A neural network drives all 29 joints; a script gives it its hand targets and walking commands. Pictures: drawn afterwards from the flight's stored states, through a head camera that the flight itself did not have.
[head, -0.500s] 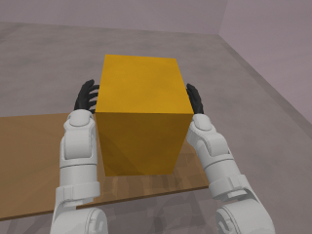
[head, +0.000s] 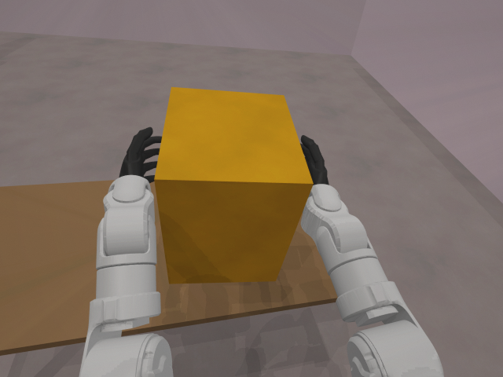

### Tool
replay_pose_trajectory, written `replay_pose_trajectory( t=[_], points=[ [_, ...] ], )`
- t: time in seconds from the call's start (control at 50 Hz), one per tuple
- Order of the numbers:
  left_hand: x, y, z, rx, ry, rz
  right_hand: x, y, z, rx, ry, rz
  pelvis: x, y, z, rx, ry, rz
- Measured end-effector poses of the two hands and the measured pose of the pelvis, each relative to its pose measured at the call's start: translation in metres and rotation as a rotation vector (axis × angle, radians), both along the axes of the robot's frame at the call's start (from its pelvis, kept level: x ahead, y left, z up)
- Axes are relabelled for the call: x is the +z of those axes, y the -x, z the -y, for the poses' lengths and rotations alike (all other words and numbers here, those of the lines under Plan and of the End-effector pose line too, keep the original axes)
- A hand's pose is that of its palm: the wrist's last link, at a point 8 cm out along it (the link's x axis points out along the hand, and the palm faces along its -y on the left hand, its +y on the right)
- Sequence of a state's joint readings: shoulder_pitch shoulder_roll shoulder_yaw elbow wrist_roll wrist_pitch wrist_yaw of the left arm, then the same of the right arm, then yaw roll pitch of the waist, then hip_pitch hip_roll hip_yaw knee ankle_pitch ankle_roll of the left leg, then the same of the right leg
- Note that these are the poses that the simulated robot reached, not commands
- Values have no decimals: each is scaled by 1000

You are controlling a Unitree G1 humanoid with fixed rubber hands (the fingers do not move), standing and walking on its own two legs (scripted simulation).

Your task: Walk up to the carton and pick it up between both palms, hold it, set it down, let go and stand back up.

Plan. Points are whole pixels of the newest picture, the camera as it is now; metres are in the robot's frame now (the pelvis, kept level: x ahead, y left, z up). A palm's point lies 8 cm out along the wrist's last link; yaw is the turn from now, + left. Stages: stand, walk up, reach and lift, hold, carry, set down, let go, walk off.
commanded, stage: hold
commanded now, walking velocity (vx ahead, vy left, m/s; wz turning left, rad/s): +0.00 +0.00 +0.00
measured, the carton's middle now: (226, 189) +0.38 +0.02 +0.15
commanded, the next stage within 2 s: none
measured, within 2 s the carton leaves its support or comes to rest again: neither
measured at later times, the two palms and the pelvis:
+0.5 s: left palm (136, 179) +0.36 +0.15 +0.19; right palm (315, 185) +0.35 -0.12 +0.18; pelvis +0.00 +0.00 +0.00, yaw +0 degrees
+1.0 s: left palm (135, 178) +0.36 +0.15 +0.19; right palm (315, 184) +0.35 -0.12 +0.18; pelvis +0.00 +0.00 +0.00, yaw +0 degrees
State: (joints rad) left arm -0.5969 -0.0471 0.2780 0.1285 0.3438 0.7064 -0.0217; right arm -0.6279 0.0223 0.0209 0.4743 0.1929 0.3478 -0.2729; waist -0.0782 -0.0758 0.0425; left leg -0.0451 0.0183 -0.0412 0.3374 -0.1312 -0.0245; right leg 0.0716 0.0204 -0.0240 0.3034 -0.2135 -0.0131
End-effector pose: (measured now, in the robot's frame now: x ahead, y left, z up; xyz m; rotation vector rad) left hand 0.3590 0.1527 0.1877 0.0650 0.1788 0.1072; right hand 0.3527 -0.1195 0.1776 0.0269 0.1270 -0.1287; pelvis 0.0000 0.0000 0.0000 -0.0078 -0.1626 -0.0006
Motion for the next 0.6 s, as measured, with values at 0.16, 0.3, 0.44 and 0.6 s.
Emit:
replay_pose_trajectory(
  t=[0.16,0.3,0.44,0.6],
  points=[
    [1,-1,2,-1,-13,11,1,-1,2,1,-9,13,0,-1,-1,-2,0,-8],
    [2,2,3,4,-2,15,1,1,3,5,-8,18,0,-3,0,0,-1,-5],
    [1,2,3,5,10,7,1,1,3,2,-1,10,0,-2,1,-1,-2,2],
    [-1,-1,3,0,-4,-2,0,-1,3,1,-3,2,0,-1,2,0,-1,-5]
  ],
)
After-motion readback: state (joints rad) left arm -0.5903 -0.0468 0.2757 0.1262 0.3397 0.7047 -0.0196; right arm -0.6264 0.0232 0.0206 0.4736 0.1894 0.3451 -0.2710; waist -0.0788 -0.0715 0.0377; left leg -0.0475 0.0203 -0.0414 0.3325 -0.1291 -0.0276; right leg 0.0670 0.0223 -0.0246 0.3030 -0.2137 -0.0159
